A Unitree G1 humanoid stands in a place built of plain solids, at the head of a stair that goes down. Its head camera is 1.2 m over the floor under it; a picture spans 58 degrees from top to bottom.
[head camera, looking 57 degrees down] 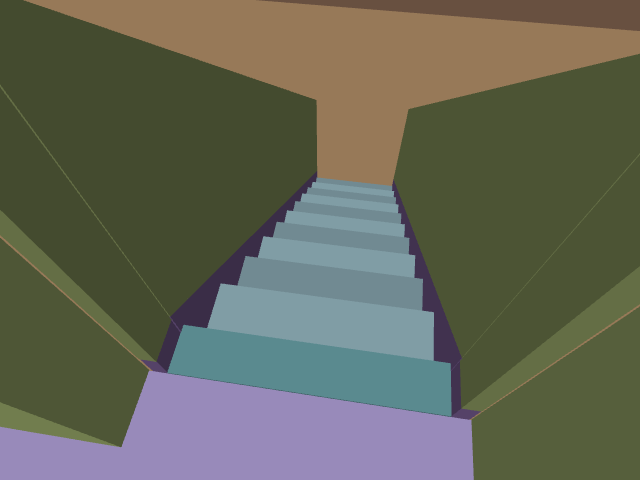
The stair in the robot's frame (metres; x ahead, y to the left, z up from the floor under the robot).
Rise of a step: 0.22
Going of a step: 0.25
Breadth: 0.78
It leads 8 degrees to the right of straight ahead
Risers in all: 11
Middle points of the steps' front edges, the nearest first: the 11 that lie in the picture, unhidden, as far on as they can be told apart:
0.43 0.02 0.00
0.67 -0.02 -0.22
0.92 -0.06 -0.43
1.17 -0.09 -0.65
1.42 -0.13 -0.87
1.66 -0.17 -1.08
1.91 -0.20 -1.30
2.16 -0.24 -1.52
2.40 -0.28 -1.73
2.65 -0.31 -1.95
2.90 -0.35 -2.17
